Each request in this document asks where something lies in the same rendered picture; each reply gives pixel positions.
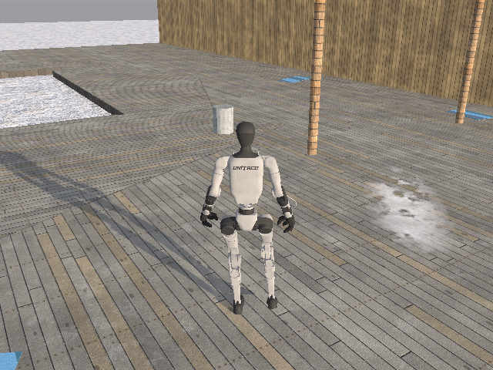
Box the robot right foot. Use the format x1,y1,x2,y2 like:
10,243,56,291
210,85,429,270
267,295,278,309

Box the right robot forearm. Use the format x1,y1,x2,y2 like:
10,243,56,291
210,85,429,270
277,186,293,218

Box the right robot upper arm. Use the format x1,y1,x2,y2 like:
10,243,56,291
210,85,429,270
262,155,283,198

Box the left robot hand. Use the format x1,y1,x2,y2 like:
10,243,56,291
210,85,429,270
200,212,218,227

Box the right robot hand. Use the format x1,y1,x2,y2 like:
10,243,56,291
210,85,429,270
277,215,295,233

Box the robot right thigh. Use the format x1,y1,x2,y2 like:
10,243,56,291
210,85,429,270
257,214,273,260

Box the left robot upper arm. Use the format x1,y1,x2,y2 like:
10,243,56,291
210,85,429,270
209,155,230,197

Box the left robot forearm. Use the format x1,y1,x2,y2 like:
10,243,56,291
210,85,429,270
202,185,216,215

